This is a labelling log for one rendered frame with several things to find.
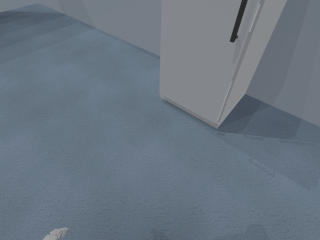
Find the handle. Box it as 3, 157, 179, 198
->
230, 0, 248, 43

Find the robot left hand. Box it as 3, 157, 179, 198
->
42, 228, 69, 240

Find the fridge door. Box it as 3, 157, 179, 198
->
159, 0, 260, 124

